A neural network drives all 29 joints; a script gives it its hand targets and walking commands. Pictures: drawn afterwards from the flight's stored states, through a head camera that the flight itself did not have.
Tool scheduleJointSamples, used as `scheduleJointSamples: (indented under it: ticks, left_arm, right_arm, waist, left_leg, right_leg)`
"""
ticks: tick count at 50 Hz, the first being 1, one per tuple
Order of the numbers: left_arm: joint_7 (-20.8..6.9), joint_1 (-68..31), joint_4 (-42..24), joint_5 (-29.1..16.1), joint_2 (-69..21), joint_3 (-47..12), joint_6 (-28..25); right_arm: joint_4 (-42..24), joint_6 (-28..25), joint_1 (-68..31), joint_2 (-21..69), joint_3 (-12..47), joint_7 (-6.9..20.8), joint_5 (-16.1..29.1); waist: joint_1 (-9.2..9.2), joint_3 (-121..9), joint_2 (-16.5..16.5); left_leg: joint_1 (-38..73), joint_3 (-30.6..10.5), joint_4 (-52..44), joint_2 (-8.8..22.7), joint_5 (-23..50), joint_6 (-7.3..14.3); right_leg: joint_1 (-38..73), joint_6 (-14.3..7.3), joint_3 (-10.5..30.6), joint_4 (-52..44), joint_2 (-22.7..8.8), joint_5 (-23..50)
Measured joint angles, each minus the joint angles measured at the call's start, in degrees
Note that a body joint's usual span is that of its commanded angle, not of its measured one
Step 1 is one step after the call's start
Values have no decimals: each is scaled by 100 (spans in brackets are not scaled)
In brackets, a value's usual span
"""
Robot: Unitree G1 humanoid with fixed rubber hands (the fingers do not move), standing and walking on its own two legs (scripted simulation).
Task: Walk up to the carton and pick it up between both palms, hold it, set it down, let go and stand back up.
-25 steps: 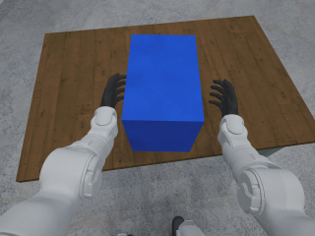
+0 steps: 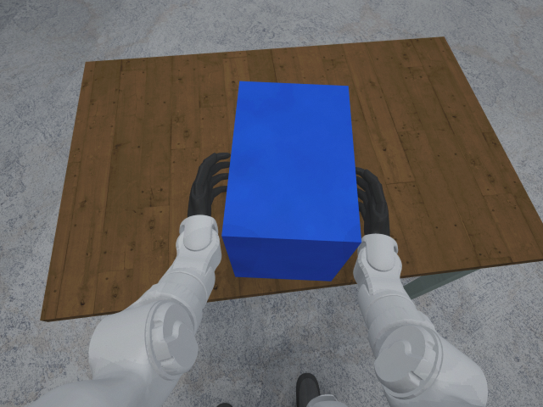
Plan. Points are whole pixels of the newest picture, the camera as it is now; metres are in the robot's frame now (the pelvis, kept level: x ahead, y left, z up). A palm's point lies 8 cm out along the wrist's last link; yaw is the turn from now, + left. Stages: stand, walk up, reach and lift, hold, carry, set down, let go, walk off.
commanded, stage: reach and lift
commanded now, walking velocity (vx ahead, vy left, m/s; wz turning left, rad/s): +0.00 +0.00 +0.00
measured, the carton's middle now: (288, 187) +0.46 -0.06 -0.05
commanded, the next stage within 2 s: none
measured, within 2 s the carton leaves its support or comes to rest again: neither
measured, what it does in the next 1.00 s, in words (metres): stands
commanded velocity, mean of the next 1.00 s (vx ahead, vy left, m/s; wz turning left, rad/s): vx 0.00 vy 0.00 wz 0.00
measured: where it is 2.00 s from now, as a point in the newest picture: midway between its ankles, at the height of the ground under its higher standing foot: outside the picture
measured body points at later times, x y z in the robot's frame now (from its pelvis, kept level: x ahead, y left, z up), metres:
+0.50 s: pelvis +0.01 +0.00 +0.01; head +0.16 +0.00 +0.43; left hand +0.44 +0.08 -0.03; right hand +0.39 -0.18 -0.03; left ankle -0.03 +0.14 -0.72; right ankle +0.03 -0.12 -0.72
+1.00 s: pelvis +0.01 -0.01 +0.01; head +0.16 -0.01 +0.43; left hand +0.44 +0.08 -0.03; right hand +0.39 -0.18 -0.03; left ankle -0.03 +0.13 -0.72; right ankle +0.03 -0.12 -0.72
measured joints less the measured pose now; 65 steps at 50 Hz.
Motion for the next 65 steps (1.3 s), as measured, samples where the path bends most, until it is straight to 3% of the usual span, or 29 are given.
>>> scheduleJointSamples:
  ticks: [10,27,65]
  left_arm:
    - [-40,365,-418,300,-243,147,44]
    - [-84,381,-784,426,-314,97,250]
    - [-44,233,-574,212,-211,-76,212]
  right_arm:
    - [-177,-139,361,101,74,7,85]
    - [-357,-91,369,158,122,34,230]
    - [-75,-228,252,34,169,-92,275]
  waist:
    - [-16,61,-27]
    - [-26,111,-85]
    - [-30,-77,-129]
  left_leg:
    - [364,-20,-244,40,0,-15]
    - [338,23,-442,43,171,-15]
    - [82,70,-552,52,326,-24]
  right_leg:
    - [393,-19,-112,-231,10,-40]
    - [404,-40,-188,-458,-18,124]
    - [176,-70,-270,-579,-50,262]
